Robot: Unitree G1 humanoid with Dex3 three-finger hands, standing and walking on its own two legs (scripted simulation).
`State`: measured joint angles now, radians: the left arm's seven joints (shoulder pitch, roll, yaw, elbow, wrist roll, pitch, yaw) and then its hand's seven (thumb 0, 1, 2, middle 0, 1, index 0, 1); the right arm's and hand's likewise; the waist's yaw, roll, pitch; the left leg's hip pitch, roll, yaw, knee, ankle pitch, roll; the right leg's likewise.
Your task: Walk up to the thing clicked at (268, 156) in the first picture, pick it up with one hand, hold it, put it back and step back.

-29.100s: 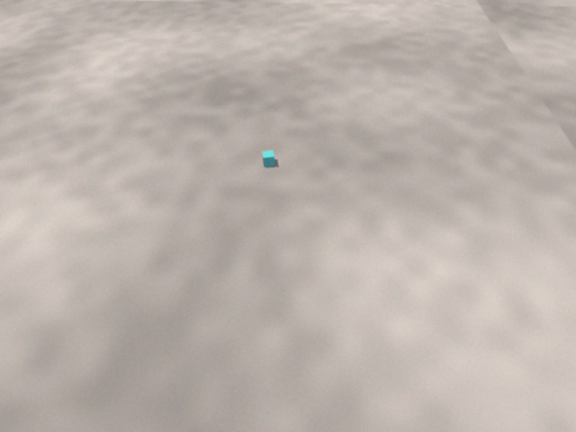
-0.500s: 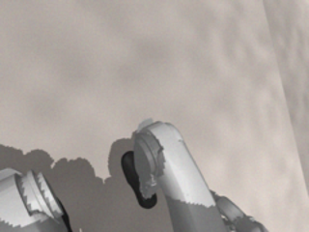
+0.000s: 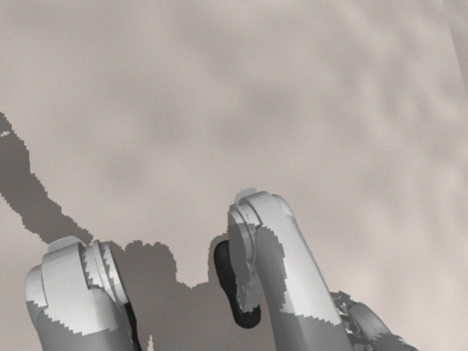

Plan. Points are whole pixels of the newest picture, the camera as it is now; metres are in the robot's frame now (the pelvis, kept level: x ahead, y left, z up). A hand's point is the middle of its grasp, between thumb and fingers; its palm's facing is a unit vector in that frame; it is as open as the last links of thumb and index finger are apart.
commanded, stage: withdraw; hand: left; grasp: from above
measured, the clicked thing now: out of the picture +0.48 +0.39 -0.29
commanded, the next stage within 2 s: home in 0.42 s
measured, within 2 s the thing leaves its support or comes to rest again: neither
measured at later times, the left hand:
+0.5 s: hand out of the picture +0.47 +0.39 -0.12, palm faces -0.43 -0.11 -0.89, open 13.3 cm
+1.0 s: hand out of the picture +0.37 +0.37 +0.01, palm faces -0.24 -0.52 -0.82, open 8.8 cm
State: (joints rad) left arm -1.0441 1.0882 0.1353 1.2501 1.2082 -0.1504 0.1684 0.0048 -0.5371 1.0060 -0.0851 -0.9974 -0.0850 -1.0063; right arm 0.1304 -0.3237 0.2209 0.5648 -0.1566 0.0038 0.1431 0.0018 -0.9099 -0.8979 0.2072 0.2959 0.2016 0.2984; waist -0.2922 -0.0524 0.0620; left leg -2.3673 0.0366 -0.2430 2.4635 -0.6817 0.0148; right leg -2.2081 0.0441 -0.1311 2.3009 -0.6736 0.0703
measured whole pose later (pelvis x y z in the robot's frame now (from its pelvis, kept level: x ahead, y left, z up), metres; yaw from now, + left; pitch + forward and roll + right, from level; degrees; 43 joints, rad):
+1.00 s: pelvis +0.00 +0.00 +0.11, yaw +7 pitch +36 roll -9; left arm -0.55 0.70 0.14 0.68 0.66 0.01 -0.05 0.01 0.58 0.88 -0.22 -0.39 -0.22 -0.40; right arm 0.15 -0.27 0.03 0.59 -0.01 0.10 0.07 0.00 -0.91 -0.89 0.21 0.30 0.20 0.30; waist -0.13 0.03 -0.16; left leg -2.07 0.04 -0.12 2.08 -0.65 0.01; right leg -1.97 0.00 -0.05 1.99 -0.66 0.06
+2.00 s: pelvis +0.08 +0.00 +0.39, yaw +15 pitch +10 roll -3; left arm 0.52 0.22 0.03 -0.15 -0.07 0.46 0.03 0.01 0.90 0.90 -0.20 -0.30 -0.21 -0.30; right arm 0.29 -0.21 0.04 0.52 0.02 -0.21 -0.20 0.01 -0.90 -0.90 0.21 0.30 0.20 0.30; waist -0.04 0.06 -0.18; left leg -0.72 0.05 -0.05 1.01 -0.47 -0.01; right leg -0.64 -0.02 -0.06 0.93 -0.46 0.03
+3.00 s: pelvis +0.08 +0.00 +0.39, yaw +15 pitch +9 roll -3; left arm 0.50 0.22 0.03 -0.13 -0.05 0.46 0.01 0.02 0.90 0.90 -0.20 -0.29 -0.20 -0.30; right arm 0.29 -0.21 0.03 0.55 0.01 -0.26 -0.20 0.02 -0.90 -0.90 0.21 0.30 0.20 0.30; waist -0.03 0.05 -0.16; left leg -0.70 0.05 -0.05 1.01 -0.47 -0.02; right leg -0.63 -0.01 -0.05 0.94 -0.47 0.02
